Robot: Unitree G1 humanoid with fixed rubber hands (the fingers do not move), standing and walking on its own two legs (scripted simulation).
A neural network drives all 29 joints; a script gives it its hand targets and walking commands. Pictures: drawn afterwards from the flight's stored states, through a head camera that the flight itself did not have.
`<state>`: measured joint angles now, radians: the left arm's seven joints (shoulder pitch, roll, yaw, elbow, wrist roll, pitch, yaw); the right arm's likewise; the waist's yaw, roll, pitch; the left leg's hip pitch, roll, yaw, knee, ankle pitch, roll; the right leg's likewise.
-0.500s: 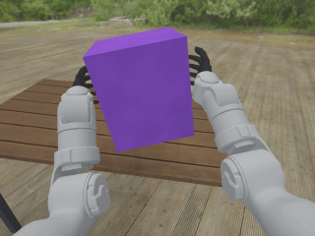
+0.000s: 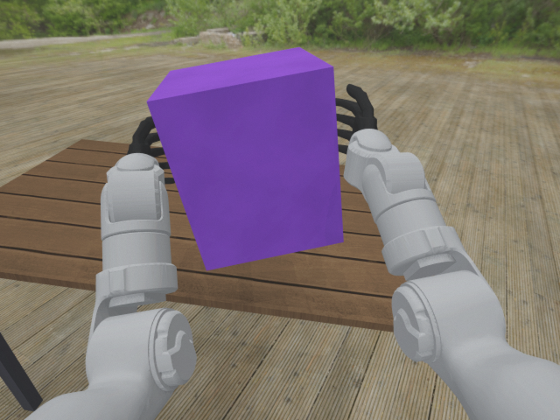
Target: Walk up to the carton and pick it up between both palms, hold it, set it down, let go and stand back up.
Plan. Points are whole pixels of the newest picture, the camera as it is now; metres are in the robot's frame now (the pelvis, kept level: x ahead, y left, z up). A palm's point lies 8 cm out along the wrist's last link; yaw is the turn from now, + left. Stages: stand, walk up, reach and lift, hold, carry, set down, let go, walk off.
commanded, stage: hold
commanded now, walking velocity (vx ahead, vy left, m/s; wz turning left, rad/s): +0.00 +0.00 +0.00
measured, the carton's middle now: (254, 154) +0.43 +0.00 +0.25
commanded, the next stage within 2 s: none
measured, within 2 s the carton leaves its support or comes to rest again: neither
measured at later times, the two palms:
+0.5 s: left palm (147, 173) +0.36 +0.14 +0.26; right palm (361, 143) +0.35 -0.14 +0.30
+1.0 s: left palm (147, 175) +0.36 +0.14 +0.26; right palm (362, 144) +0.35 -0.14 +0.30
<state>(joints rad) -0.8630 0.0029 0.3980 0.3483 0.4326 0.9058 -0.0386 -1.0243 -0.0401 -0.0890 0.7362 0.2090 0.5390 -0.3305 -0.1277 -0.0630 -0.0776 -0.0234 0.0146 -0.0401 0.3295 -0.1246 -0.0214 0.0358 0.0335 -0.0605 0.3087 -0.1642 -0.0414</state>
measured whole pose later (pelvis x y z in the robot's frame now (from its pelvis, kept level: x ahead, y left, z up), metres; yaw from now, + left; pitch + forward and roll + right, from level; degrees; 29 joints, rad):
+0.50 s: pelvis +0.00 +0.00 +0.00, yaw +0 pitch -10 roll +0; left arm -0.83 -0.01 0.38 0.32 0.42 0.91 -0.02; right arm -1.01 -0.04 -0.07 0.73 0.23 0.53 -0.34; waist -0.13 -0.07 -0.08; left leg -0.02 0.02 -0.03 0.33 -0.13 -0.02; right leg 0.03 0.04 -0.05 0.31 -0.17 -0.04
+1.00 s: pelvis +0.00 +0.00 +0.00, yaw +0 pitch -11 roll +0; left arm -0.81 -0.02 0.38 0.27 0.43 0.92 -0.03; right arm -0.99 -0.05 -0.06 0.69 0.23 0.53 -0.33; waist -0.14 -0.07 -0.07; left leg -0.01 0.01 -0.03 0.33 -0.13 -0.02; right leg 0.05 0.03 -0.05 0.31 -0.17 -0.04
